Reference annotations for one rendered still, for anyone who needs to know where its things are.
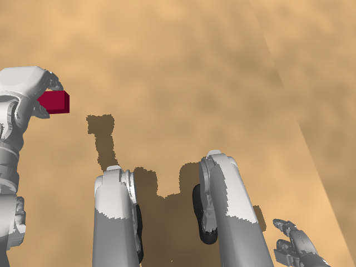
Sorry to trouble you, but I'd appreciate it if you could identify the left robot arm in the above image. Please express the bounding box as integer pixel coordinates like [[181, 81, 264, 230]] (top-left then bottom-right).
[[0, 91, 33, 267]]

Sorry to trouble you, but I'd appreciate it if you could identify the right robot foot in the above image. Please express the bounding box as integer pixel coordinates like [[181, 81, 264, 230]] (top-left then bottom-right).
[[192, 184, 217, 245]]

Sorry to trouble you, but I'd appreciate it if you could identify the right robot arm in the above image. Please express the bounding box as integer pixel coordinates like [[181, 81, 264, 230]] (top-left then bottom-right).
[[299, 254, 331, 267]]

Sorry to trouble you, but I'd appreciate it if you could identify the small box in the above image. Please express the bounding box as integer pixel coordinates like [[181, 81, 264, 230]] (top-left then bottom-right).
[[37, 91, 70, 114]]

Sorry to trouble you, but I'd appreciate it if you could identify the right robot hand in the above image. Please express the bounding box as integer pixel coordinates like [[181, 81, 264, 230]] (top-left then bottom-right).
[[273, 219, 319, 267]]

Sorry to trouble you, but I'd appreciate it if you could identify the left robot hand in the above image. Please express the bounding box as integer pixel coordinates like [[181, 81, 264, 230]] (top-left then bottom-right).
[[0, 66, 63, 119]]

